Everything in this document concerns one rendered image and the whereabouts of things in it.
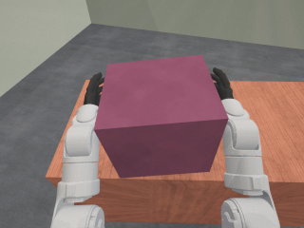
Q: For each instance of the right robot forearm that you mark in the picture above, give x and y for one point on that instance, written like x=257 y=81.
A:
x=242 y=150

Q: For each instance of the left robot upper arm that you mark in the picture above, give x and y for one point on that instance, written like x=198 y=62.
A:
x=80 y=216

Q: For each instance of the right robot upper arm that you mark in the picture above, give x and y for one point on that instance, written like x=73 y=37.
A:
x=248 y=213

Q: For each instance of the left robot forearm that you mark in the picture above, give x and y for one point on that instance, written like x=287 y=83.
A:
x=80 y=160

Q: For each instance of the right robot hand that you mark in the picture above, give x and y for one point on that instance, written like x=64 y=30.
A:
x=222 y=84

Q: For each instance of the carton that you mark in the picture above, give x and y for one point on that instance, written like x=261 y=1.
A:
x=160 y=117

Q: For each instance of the left robot hand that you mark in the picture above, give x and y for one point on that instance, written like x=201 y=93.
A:
x=93 y=90

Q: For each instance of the pedestal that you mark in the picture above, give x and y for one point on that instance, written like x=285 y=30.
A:
x=277 y=108

